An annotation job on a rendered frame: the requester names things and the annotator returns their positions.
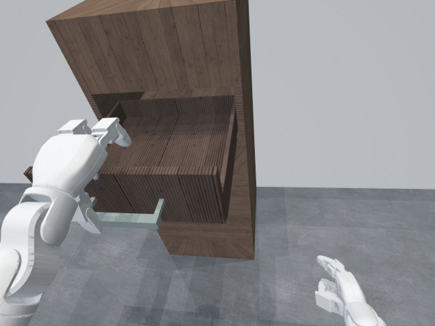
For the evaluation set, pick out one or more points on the handle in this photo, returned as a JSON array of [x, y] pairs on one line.
[[131, 220]]

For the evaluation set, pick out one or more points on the left robot hand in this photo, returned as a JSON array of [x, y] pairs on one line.
[[70, 160]]

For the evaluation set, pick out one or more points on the right robot hand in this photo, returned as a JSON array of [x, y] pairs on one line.
[[334, 296]]

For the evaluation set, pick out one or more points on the left robot forearm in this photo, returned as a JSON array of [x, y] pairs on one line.
[[31, 235]]

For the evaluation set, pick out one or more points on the right robot forearm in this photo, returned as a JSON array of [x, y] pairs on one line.
[[361, 314]]

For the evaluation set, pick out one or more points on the cabinet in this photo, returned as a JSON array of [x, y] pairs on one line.
[[122, 50]]

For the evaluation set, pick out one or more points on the drawer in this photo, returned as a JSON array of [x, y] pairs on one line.
[[182, 151]]

